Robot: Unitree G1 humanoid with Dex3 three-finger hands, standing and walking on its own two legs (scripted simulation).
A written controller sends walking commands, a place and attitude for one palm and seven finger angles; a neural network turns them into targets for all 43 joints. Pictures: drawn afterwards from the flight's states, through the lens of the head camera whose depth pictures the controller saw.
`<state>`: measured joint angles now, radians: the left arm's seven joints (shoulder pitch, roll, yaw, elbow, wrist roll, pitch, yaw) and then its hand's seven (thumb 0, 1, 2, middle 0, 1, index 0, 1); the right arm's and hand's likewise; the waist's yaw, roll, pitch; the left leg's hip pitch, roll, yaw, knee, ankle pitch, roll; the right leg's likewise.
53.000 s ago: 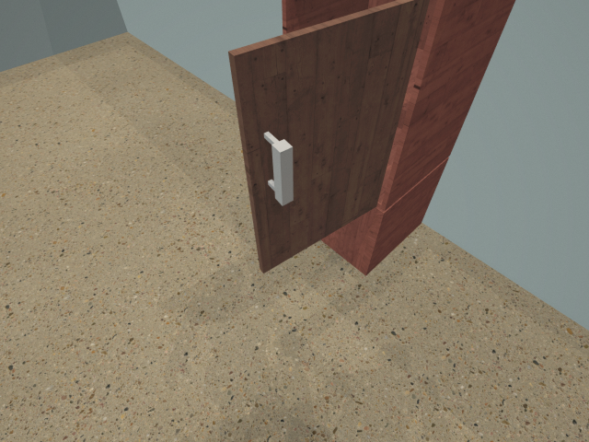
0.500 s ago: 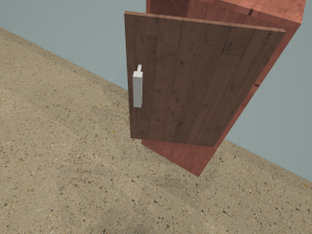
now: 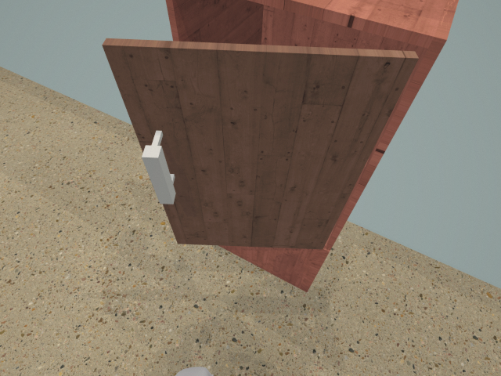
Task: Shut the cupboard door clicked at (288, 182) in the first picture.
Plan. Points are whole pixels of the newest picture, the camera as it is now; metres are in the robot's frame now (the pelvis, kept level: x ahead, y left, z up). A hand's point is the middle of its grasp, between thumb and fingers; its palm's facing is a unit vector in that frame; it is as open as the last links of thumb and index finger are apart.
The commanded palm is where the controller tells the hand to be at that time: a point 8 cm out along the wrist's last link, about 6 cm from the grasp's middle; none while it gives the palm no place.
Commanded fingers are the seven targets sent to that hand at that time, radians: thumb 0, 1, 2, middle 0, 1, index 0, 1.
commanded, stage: come to a stop and stand still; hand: left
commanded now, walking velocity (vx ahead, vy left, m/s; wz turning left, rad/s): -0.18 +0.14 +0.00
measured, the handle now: (163, 168) +0.45 +0.19 +0.04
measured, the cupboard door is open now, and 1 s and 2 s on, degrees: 27 27 27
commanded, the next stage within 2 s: look again from close up in 0.80 s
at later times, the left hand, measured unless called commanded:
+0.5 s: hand out of the picture +0.04 +0.18 -0.18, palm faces +0.07 -0.98 -0.20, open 7.4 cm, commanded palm none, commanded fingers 0.00 0.90 0.90 -0.20 -0.30 -0.20 -0.30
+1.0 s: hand out of the picture +0.00 +0.19 -0.16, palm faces -0.02 -0.98 -0.21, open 7.4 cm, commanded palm none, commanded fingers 0.00 0.90 0.90 -0.20 -0.30 -0.20 -0.30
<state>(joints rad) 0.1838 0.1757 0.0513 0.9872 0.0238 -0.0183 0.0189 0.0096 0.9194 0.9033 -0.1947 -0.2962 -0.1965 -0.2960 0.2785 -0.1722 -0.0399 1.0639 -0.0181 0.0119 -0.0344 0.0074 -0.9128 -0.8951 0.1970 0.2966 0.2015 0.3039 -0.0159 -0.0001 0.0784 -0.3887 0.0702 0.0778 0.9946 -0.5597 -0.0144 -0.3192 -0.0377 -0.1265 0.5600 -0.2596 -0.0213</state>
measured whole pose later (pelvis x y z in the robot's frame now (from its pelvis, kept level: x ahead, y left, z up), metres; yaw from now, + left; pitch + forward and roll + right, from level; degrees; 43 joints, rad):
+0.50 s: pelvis +0.01 +0.00 +0.00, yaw +0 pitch -1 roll +0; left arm 0.24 0.17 0.04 1.01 0.02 0.03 0.03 0.01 0.91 0.90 -0.20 -0.30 -0.20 -0.30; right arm 0.15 -0.16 -0.04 0.98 -0.01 0.03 -0.03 0.00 -0.92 -0.90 0.20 0.30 0.20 0.30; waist 0.03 -0.03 0.08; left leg -0.24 0.01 0.06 0.55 -0.26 0.00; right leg -0.28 -0.05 -0.11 0.59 -0.29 -0.01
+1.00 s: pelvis +0.00 +0.02 +0.00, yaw -2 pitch +0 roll +0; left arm 0.32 0.15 -0.01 1.09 0.02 0.00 0.02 0.01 0.91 0.90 -0.20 -0.30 -0.20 -0.30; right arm 0.34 -0.16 0.00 1.02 -0.02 -0.01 -0.01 0.01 -0.92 -0.90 0.20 0.30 0.20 0.30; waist -0.01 0.03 0.00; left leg -0.24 -0.01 0.10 0.51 -0.27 0.04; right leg -0.28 -0.05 -0.07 0.52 -0.24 0.01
